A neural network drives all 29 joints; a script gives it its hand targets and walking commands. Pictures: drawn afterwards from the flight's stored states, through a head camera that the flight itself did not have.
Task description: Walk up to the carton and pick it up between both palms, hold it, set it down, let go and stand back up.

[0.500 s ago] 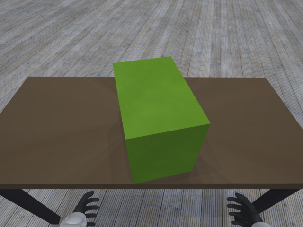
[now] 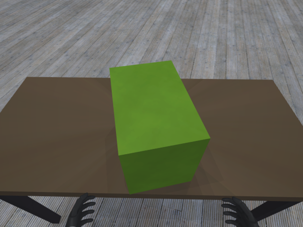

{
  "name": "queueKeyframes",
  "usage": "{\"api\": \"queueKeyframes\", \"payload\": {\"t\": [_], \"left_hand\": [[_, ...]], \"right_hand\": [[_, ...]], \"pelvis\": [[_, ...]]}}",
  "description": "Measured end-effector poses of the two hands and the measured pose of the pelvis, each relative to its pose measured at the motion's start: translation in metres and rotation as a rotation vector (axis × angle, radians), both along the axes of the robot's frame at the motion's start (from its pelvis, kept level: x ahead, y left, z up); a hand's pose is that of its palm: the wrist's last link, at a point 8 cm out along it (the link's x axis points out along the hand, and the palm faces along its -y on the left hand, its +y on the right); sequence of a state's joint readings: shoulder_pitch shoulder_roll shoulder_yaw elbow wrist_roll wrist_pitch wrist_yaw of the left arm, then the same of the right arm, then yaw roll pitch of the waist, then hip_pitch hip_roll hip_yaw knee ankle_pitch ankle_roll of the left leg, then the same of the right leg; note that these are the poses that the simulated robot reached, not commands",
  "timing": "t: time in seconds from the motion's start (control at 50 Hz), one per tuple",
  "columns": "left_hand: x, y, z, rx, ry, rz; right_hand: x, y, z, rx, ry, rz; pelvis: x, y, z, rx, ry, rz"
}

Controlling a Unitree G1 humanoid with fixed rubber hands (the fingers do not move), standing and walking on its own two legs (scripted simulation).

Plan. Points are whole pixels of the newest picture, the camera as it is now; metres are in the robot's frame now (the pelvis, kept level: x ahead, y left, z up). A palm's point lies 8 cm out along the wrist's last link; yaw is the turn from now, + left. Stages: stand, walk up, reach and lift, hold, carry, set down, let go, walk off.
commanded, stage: reach and lift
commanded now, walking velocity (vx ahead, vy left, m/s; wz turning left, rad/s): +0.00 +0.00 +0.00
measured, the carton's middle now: (151, 125) +0.40 +0.05 +0.03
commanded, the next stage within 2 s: none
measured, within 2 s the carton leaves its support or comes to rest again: neither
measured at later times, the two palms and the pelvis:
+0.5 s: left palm out of the picture +0.12 +0.20 -0.04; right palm out of the picture +0.15 -0.22 -0.03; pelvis -0.02 +0.00 +0.00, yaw +0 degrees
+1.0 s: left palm out of the picture +0.14 +0.17 +0.01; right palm out of the picture +0.16 -0.22 +0.01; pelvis -0.03 -0.01 +0.00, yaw -1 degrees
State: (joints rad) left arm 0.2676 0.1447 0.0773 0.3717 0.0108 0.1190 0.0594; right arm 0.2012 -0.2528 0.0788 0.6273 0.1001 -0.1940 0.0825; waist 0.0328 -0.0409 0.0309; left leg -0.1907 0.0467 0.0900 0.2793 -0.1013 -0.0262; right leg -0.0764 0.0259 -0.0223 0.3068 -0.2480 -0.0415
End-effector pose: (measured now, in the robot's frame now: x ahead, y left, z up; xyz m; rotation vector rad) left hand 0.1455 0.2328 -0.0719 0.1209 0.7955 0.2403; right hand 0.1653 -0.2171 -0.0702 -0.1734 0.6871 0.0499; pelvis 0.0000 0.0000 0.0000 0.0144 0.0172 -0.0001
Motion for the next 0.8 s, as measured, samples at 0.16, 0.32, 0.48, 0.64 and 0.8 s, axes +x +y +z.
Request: {"api": "queueKeyframes", "payload": {"t": [0.16, 0.32, 0.48, 0.64, 0.8], "left_hand": [[-0.004, -0.012, 0.01, 0.005, -0.073, 0.01], [-0.013, -0.02, 0.023, 0.005, -0.156, 0.023], [-0.023, -0.029, 0.033, 0.0, -0.227, 0.048], [-0.028, -0.041, 0.047, -0.016, -0.299, 0.068], [-0.025, -0.053, 0.064, -0.034, -0.377, 0.085]], "right_hand": [[-0.002, -0.004, 0.012, 0.037, -0.044, -0.004], [-0.006, -0.004, 0.027, 0.066, -0.118, 0.008], [-0.013, -0.004, 0.04, 0.093, -0.169, 0.01], [-0.02, -0.002, 0.052, 0.123, -0.224, 0.003], [-0.021, -0.004, 0.066, 0.145, -0.288, 0.002]], "pelvis": [[-0.001, 0.002, 0.001, -0.005, -0.004, -0.003], [-0.008, 0.001, 0.001, -0.007, -0.011, -0.003], [-0.017, -0.002, 0.0, -0.007, -0.026, -0.003], [-0.024, -0.004, -0.001, -0.006, -0.033, -0.002], [-0.029, -0.006, -0.002, -0.005, -0.034, -0.006]]}}
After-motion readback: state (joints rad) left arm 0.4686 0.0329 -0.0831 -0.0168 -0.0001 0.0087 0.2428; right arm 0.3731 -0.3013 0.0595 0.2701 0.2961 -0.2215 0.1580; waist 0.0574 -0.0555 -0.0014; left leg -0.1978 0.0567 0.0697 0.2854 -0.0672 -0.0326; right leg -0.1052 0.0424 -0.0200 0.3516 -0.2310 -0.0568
